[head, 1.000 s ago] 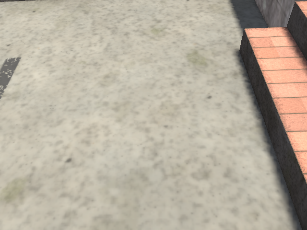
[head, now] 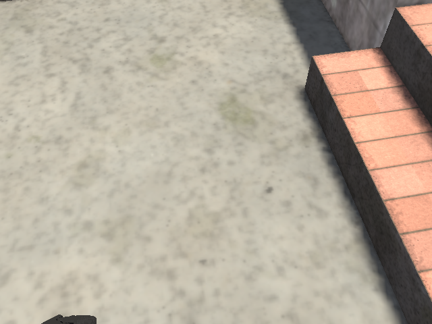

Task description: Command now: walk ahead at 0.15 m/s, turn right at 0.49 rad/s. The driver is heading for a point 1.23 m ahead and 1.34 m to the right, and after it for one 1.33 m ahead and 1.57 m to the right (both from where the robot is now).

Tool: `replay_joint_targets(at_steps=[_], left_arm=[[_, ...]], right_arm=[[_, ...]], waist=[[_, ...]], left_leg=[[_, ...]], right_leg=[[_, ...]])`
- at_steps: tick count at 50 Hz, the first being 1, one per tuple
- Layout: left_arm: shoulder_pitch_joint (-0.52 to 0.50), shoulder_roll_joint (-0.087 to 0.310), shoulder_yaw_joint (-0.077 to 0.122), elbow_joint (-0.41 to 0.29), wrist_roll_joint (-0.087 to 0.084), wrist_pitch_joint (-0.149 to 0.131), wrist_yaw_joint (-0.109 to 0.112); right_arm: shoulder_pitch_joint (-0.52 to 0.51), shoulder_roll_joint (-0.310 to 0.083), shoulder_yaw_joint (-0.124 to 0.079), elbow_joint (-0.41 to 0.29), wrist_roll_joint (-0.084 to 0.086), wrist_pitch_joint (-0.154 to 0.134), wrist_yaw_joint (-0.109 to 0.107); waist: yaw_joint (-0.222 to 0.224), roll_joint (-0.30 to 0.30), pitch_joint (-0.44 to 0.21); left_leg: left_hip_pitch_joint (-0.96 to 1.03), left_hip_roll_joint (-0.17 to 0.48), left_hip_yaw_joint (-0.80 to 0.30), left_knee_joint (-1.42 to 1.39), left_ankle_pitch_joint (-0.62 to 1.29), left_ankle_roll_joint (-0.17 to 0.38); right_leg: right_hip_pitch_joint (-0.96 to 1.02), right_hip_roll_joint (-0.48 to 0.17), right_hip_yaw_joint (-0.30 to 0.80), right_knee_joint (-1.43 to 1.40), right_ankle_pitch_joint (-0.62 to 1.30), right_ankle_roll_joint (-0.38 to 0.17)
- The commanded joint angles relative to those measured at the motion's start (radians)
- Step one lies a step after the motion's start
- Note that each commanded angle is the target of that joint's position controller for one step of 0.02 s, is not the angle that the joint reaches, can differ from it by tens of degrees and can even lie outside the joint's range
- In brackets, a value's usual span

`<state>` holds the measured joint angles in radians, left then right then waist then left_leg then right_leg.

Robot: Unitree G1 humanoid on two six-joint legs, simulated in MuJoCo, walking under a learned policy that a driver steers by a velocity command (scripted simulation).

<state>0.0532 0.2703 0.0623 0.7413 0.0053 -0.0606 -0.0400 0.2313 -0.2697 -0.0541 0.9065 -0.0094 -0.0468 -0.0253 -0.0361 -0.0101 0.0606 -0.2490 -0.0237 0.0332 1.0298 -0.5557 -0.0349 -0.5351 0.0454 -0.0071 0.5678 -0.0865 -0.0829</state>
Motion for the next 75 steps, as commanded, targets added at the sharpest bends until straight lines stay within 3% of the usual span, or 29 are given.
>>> replay_joint_targets(at_steps=[1, 2, 4, 12, 17, 19, 20, 21, 22, 23, 25, 31, 37, 40, 41, 42, 43, 44, 46, 47, 54, 61, 64, 65, 66, 67, 68, 70, 75], left_arm=[[0.146, 0.163, 0.047, -0.068, -0.009, 0.015, 0.024], [0.106, 0.142, 0.040, -0.075, -0.014, 0.022, 0.031], [0.071, 0.140, 0.038, -0.086, 0.002, 0.034, 0.037], [0.063, 0.185, 0.056, -0.125, -0.010, 0.068, 0.076], [0.089, 0.176, 0.057, -0.130, -0.009, 0.088, 0.082], [0.079, 0.167, 0.053, -0.138, -0.019, 0.098, 0.084], [0.108, 0.137, 0.044, -0.137, -0.022, 0.101, 0.086], [0.158, 0.089, 0.036, -0.153, -0.025, 0.097, 0.081], [0.128, 0.163, 0.057, -0.169, -0.017, 0.079, 0.075], [0.143, 0.224, 0.077, -0.148, -0.014, 0.076, 0.071], [0.190, 0.194, 0.078, -0.103, -0.015, 0.102, 0.077], [0.080, 0.109, 0.041, -0.179, -0.028, 0.109, 0.062], [0.087, 0.120, 0.037, -0.207, -0.025, 0.113, 0.032], [0.169, 0.122, 0.049, -0.180, -0.024, 0.119, 0.023], [0.208, 0.157, 0.063, -0.168, -0.022, 0.118, 0.034], [0.242, 0.267, 0.090, -0.180, -0.020, 0.115, 0.052], [0.218, 0.319, 0.091, -0.205, 0.013, 0.096, 0.048], [0.230, 0.266, 0.081, -0.198, 0.025, 0.075, 0.041], [0.138, 0.215, 0.065, -0.189, 0.000, 0.062, 0.051], [0.104, 0.195, 0.055, -0.193, -0.016, 0.067, 0.057], [0.115, 0.210, 0.055, -0.185, -0.012, 0.081, 0.082], [0.089, 0.226, 0.061, -0.192, -0.017, 0.094, 0.070], [0.058, 0.202, 0.054, -0.198, -0.036, 0.104, 0.077], [0.099, 0.157, 0.042, -0.197, -0.027, 0.103, 0.078], [0.145, 0.142, 0.041, -0.213, -0.030, 0.093, 0.075], [0.141, 0.231, 0.069, -0.200, -0.011, 0.082, 0.077], [0.149, 0.267, 0.086, -0.178, -0.021, 0.084, 0.074], [0.177, 0.227, 0.085, -0.142, -0.020, 0.106, 0.078], [0.099, 0.126, 0.044, -0.176, -0.020, 0.098, 0.070]], right_arm=[[0.021, -0.134, -0.018, -0.100, 0.025, -0.022, 0.008], [-0.014, -0.130, -0.021, -0.101, 0.014, -0.008, -0.007], [-0.016, -0.131, -0.030, -0.121, 0.001, 0.024, -0.022], [-0.079, -0.097, -0.023, -0.155, 0.001, 0.048, -0.031], [-0.105, -0.108, -0.027, -0.173, 0.013, 0.022, -0.015], [-0.040, -0.117, -0.035, -0.156, 0.017, 0.012, -0.004], [-0.003, -0.166, -0.050, -0.150, 0.007, 0.011, -0.004], [-0.033, -0.264, -0.070, -0.165, -0.021, 0.023, -0.010], [-0.047, -0.236, -0.068, -0.179, -0.051, 0.026, -0.007], [-0.103, -0.183, -0.053, -0.212, -0.043, 0.024, -0.012], [-0.167, -0.123, -0.037, -0.233, -0.010, 0.029, -0.019], [-0.074, -0.152, -0.043, -0.222, -0.009, 0.056, -0.037], [-0.084, -0.214, -0.070, -0.229, 0.013, 0.061, -0.014], [-0.099, -0.205, -0.070, -0.221, 0.040, 0.056, -0.008], [-0.042, -0.168, -0.061, -0.196, 0.033, 0.052, -0.003], [-0.045, -0.098, -0.039, -0.222, -0.016, 0.049, 0.005], [-0.128, -0.101, -0.036, -0.285, -0.024, 0.041, -0.002], [-0.186, -0.150, -0.050, -0.290, -0.006, 0.039, -0.008], [-0.161, -0.157, -0.060, -0.262, 0.003, 0.045, -0.020], [-0.147, -0.164, -0.063, -0.257, -0.004, 0.050, -0.025], [-0.150, -0.113, -0.046, -0.269, 0.004, 0.044, -0.011], [-0.144, -0.125, -0.049, -0.286, 0.015, 0.022, 0.015], [-0.064, -0.132, -0.059, -0.265, 0.013, 0.010, 0.022], [-0.035, -0.192, -0.073, -0.269, -0.002, 0.014, 0.016], [-0.067, -0.271, -0.086, -0.273, -0.025, 0.028, 0.014], [-0.078, -0.219, -0.077, -0.293, -0.034, 0.024, 0.012], [-0.125, -0.165, -0.059, -0.310, -0.029, 0.023, 0.005], [-0.184, -0.124, -0.046, -0.324, -0.005, 0.026, -0.005], [-0.098, -0.142, -0.044, -0.300, -0.006, 0.045, -0.016]], waist=[[0.093, -0.038, -0.371], [0.071, 0.028, -0.273], [0.021, -0.019, -0.203], [0.030, -0.105, -0.207], [0.048, -0.158, -0.181], [0.005, -0.156, -0.174], [0.005, -0.094, -0.186], [0.068, 0.191, -0.176], [0.041, 0.304, -0.159], [0.055, 0.205, -0.151], [0.073, 0.133, -0.124], [-0.008, 0.186, -0.106], [-0.009, 0.213, -0.137], [0.046, 0.184, -0.140], [0.052, 0.101, -0.154], [0.039, -0.184, -0.168], [0.064, -0.305, -0.181], [0.112, -0.191, -0.206], [0.053, -0.102, -0.152], [0.039, -0.115, -0.142], [0.043, -0.135, -0.155], [0.050, -0.161, -0.145], [0.002, -0.134, -0.160], [0.020, -0.003, -0.194], [0.075, 0.279, -0.142], [0.046, 0.242, -0.133], [0.063, 0.169, -0.115], [0.072, 0.132, -0.078], [0.008, 0.169, -0.099]], left_leg=[[-0.458, 0.024, -0.140, 0.374, 0.010, -0.010], [-0.442, 0.054, -0.130, 0.298, 0.060, -0.015], [-0.328, 0.064, -0.127, 0.164, 0.104, -0.012], [-0.233, 0.009, -0.132, -0.169, 0.273, -0.045], [-0.158, -0.015, -0.135, -0.374, 0.247, -0.025], [-0.022, -0.010, -0.113, -0.587, 0.345, 0.005], [0.098, 0.103, -0.183, -0.662, 0.380, 0.047], [0.190, 0.336, -0.417, -0.699, 0.514, 0.173], [0.116, 0.444, -0.577, -0.750, 0.608, 0.297], [0.095, 0.416, -0.497, -0.730, 0.618, 0.289], [0.083, 0.300, -0.314, -0.699, 0.594, 0.207], [0.194, 0.279, -0.158, -0.709, 0.651, 0.241], [0.159, 0.333, -0.097, -0.678, 0.697, 0.244], [0.105, 0.315, -0.040, -0.570, 0.642, 0.173], [0.006, 0.275, 0.023, -0.461, 0.531, 0.102], [-0.268, 0.162, 0.124, -0.156, 0.130, -0.001], [-0.459, 0.039, 0.019, 0.061, -0.137, -0.046], [-0.463, 0.058, -0.074, 0.163, -0.104, -0.042], [-0.464, 0.082, -0.102, 0.137, 0.065, -0.029], [-0.446, 0.079, -0.103, 0.119, 0.115, -0.036], [-0.325, 0.017, -0.107, -0.129, 0.226, -0.059], [-0.158, -0.027, -0.122, -0.376, 0.185, -0.033], [0.046, 0.000, -0.109, -0.668, 0.402, 0.008], [0.181, 0.170, -0.245, -0.697, 0.464, 0.072], [0.205, 0.366, -0.485, -0.730, 0.646, 0.232], [0.140, 0.452, -0.555, -0.747, 0.642, 0.329], [0.104, 0.400, -0.460, -0.739, 0.596, 0.304], [0.090, 0.290, -0.296, -0.727, 0.522, 0.230], [0.171, 0.255, -0.189, -0.716, 0.629, 0.262]], right_leg=[[0.678, -0.333, 0.476, -0.148, 0.482, -0.271], [0.522, -0.296, 0.419, -0.187, 0.392, -0.235], [0.308, -0.243, 0.388, -0.242, 0.253, -0.205], [0.180, -0.159, 0.404, -0.271, -0.135, -0.136], [0.234, -0.151, 0.495, -0.242, -0.174, -0.111], [0.215, -0.114, 0.497, -0.189, -0.146, -0.074], [0.135, -0.062, 0.448, -0.101, -0.241, -0.027], [-0.052, 0.094, 0.243, 0.134, -0.456, 0.039], [-0.140, 0.100, 0.167, 0.364, -0.535, 0.086], [-0.123, 0.050, 0.181, 0.507, -0.464, 0.107], [-0.118, 0.033, 0.143, 0.629, -0.359, 0.141], [-0.131, -0.041, 0.044, 0.474, -0.282, 0.196], [0.099, -0.062, -0.043, 0.181, -0.302, 0.148], [0.275, -0.028, -0.074, -0.100, -0.125, 0.074], [0.416, -0.039, -0.014, -0.186, -0.001, 0.036], [0.601, -0.282, 0.319, -0.202, 0.345, -0.053], [0.558, -0.460, 0.537, -0.194, 0.525, -0.269], [0.536, -0.416, 0.490, -0.219, 0.427, -0.285], [0.488, -0.293, 0.349, -0.207, 0.283, -0.164], [0.459, -0.272, 0.327, -0.205, 0.293, -0.143], [0.400, -0.218, 0.365, -0.208, 0.129, -0.141], [0.351, -0.203, 0.518, -0.173, 0.111, -0.135], [0.292, -0.132, 0.509, -0.099, 0.062, -0.062], [0.179, -0.064, 0.425, 0.041, -0.178, -0.004], [-0.038, 0.110, 0.206, 0.226, -0.514, 0.062], [-0.073, 0.042, 0.185, 0.475, -0.558, 0.113], [-0.064, 0.012, 0.185, 0.573, -0.485, 0.129], [-0.084, -0.003, 0.156, 0.663, -0.368, 0.164], [-0.052, -0.024, 0.085, 0.478, -0.338, 0.199]])
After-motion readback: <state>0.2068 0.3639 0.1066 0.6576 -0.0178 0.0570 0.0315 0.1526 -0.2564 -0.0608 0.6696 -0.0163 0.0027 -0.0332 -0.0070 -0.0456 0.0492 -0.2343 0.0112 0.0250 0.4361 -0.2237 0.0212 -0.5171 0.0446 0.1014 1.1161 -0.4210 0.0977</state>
